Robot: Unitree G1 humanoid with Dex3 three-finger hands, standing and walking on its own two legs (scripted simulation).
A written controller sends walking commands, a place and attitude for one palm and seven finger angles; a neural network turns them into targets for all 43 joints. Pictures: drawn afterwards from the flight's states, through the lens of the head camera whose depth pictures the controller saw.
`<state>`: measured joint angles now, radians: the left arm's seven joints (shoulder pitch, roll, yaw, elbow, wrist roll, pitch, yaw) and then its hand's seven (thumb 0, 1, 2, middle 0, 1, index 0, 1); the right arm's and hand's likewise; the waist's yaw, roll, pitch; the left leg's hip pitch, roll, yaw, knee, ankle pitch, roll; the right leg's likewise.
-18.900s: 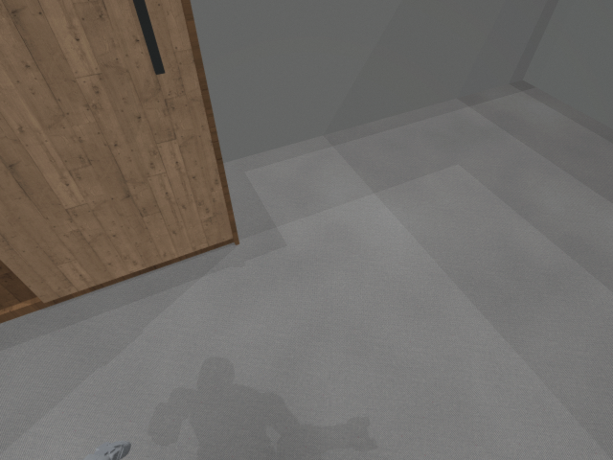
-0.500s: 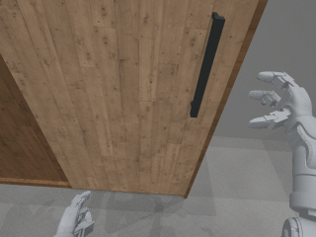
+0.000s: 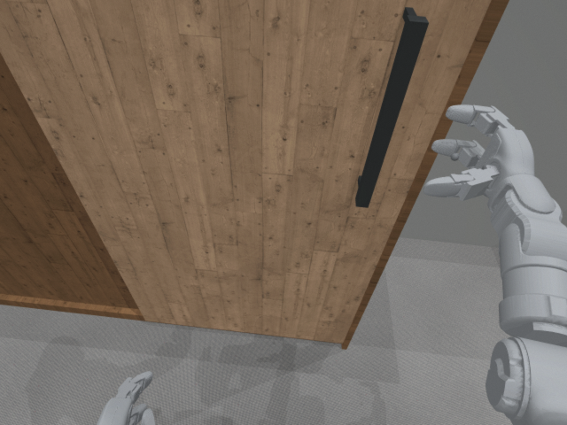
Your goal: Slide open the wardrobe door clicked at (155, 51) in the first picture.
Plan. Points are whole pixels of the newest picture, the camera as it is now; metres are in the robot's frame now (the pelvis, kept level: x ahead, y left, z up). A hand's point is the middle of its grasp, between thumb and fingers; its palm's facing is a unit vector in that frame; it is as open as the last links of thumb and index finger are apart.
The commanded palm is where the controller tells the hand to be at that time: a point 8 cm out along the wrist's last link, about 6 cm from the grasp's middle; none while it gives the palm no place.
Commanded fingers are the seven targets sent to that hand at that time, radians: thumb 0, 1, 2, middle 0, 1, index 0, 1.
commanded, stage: move the hooked fingers beside the handle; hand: right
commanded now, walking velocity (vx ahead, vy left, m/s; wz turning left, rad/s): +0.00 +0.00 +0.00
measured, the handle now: (382, 122) +0.52 -0.10 +0.19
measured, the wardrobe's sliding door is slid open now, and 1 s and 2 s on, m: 0.00 0.00 0.00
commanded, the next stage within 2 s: feel for the door with the fingertips in 1.02 s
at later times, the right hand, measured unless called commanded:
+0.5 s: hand (437, 146) +0.45 -0.17 +0.20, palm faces +0.05 +1.00 +0.00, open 14.0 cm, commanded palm +0.42 -0.22 +0.20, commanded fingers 0.00 0.50 -0.30 0.30 1.20 0.30 1.20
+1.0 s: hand (425, 143) +0.45 -0.15 +0.21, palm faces +0.03 +1.00 +0.00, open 14.0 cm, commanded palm +0.42 -0.21 +0.20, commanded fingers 0.00 0.50 -0.30 0.30 1.20 0.30 1.20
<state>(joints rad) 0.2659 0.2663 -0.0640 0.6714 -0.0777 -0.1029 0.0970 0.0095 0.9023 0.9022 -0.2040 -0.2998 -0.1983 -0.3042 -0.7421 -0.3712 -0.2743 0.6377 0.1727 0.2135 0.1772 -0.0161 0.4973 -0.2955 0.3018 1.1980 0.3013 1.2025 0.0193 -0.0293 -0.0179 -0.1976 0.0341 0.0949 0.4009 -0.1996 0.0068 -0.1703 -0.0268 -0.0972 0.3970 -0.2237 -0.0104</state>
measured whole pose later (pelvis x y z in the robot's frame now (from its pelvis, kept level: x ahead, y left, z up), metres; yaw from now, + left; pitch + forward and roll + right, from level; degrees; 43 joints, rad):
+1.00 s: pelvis +0.00 +0.00 +0.00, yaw +0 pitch +1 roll +0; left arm 0.29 0.26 -0.05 0.68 -0.06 -0.09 0.08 0.01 0.90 0.90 -0.20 -0.30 -0.20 -0.30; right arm -0.88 -0.32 -0.25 0.84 0.13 0.09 0.11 -0.02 0.50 -0.30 0.30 1.20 0.30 1.20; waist 0.03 -0.03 -0.03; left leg -0.24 0.03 0.09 0.42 -0.20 0.01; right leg -0.21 -0.03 -0.10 0.42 -0.22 -0.01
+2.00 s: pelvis +0.00 +0.00 +0.00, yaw +1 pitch +3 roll +0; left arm 0.35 0.27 -0.03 0.72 -0.04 -0.10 0.06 0.01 0.90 0.90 -0.20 -0.30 -0.20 -0.30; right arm -0.99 -0.28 -0.25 0.97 0.11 0.03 0.05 -0.02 0.50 -0.30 0.30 1.20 0.30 1.20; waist 0.06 -0.03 -0.03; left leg -0.29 0.03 0.08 0.44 -0.21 0.01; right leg -0.26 -0.03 -0.10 0.44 -0.24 -0.01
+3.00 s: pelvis +0.00 +0.00 +0.00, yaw +1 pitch +4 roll +0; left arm 0.34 0.25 -0.03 0.70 -0.04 -0.09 0.05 0.01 0.90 0.90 -0.20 -0.30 -0.20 -0.30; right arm -0.98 -0.24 -0.24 0.95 0.09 0.02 -0.01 -0.02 0.50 -0.30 0.30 1.20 0.30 1.20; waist 0.06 -0.03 -0.04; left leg -0.29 0.02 0.07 0.44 -0.21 0.01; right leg -0.26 -0.04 -0.11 0.44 -0.24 -0.01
